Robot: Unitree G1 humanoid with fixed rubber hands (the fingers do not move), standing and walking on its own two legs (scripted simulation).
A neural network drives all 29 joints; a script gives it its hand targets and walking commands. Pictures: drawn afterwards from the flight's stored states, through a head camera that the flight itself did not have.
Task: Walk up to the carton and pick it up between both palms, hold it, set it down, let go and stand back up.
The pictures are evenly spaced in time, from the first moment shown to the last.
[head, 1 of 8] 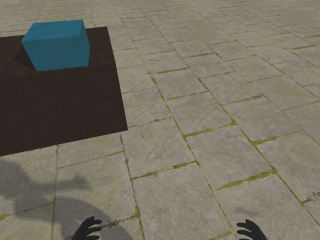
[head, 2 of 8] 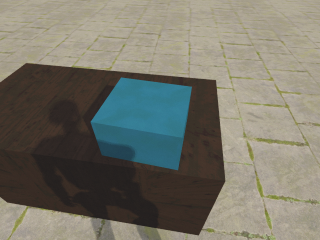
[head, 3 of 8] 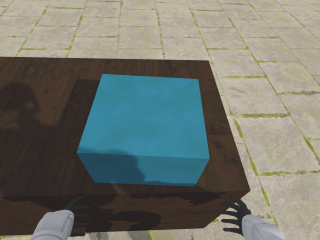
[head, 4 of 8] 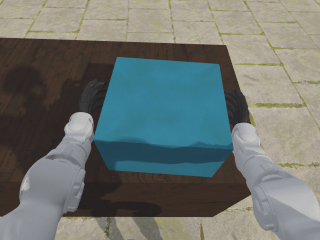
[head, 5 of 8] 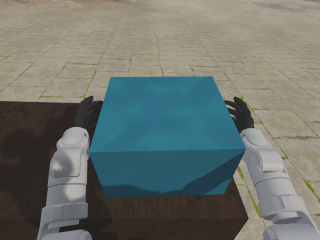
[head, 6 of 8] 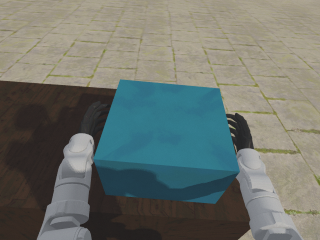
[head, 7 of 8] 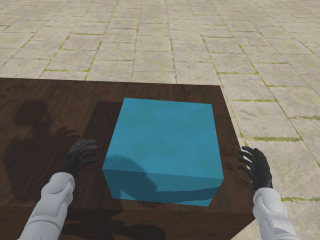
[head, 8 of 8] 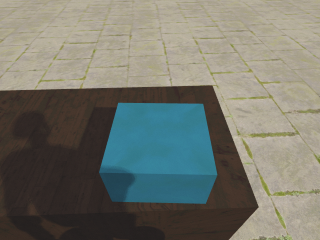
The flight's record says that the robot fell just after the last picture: no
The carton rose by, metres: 0.20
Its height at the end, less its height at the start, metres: +0.00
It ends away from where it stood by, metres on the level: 0.00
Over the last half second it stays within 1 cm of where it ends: yes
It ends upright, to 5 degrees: yes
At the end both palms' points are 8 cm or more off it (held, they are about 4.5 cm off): yes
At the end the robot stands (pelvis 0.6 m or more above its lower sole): yes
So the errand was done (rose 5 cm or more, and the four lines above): yes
